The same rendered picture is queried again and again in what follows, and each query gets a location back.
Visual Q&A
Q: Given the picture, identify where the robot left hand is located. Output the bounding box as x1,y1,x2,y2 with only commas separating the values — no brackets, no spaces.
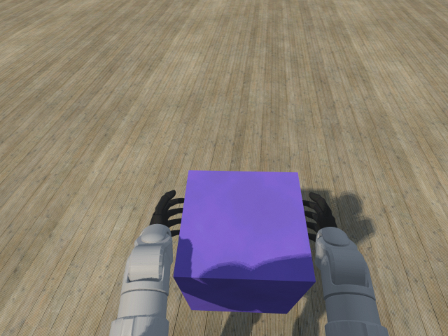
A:
150,190,185,237

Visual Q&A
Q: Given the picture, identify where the robot right forearm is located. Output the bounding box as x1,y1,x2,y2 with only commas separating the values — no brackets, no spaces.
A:
315,227,389,336

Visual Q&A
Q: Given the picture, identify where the carton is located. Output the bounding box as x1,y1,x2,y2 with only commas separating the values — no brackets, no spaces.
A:
173,170,316,314

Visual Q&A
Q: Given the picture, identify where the robot left forearm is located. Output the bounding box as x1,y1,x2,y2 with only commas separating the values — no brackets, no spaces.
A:
109,224,173,336

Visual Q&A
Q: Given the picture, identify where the robot right hand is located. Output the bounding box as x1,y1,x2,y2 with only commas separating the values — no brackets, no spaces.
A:
302,192,337,242

